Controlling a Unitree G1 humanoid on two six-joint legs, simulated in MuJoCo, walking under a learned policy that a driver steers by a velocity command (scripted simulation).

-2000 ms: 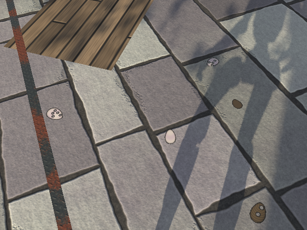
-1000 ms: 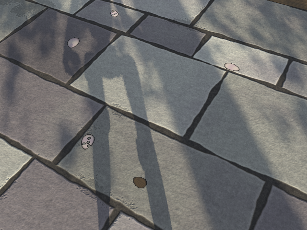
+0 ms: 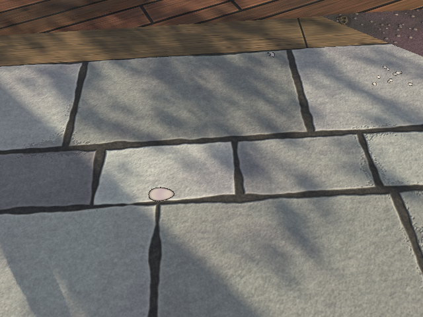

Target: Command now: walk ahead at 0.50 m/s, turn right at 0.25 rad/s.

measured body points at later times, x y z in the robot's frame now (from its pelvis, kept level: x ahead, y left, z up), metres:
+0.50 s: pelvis +0.30 +0.07 +0.00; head +0.33 +0.07 +0.45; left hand +0.40 +0.34 -0.13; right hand +0.39 -0.21 -0.11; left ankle +0.34 +0.15 -0.74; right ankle +0.26 -0.08 -0.66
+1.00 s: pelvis +0.58 -0.03 +0.00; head +0.61 -0.05 +0.44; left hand +0.75 +0.21 -0.10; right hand +0.59 -0.32 -0.14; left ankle +0.53 +0.14 -0.65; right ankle +0.60 -0.12 -0.74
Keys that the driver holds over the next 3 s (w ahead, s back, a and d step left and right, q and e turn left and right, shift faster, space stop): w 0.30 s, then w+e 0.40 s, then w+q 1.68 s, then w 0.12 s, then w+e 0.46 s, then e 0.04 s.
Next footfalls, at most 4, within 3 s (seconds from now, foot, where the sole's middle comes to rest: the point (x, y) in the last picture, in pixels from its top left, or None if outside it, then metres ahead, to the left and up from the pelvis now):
0.32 left None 0.38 0.15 -0.78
0.84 right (276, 261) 0.64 -0.13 -0.78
1.36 left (214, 181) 0.96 0.07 -0.78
1.86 right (248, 119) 1.28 -0.07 -0.78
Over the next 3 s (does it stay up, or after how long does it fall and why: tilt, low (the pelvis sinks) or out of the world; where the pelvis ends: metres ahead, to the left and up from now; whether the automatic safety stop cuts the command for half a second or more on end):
stays up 1.63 0.34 -0.02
